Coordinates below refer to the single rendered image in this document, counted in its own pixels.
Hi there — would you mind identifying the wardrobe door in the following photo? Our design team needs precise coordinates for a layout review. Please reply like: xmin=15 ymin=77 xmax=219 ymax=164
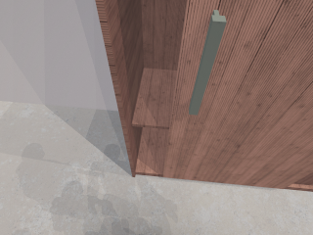
xmin=162 ymin=0 xmax=313 ymax=189
xmin=293 ymin=172 xmax=313 ymax=186

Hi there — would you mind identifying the handle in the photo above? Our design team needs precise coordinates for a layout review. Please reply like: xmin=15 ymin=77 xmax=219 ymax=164
xmin=189 ymin=10 xmax=227 ymax=116

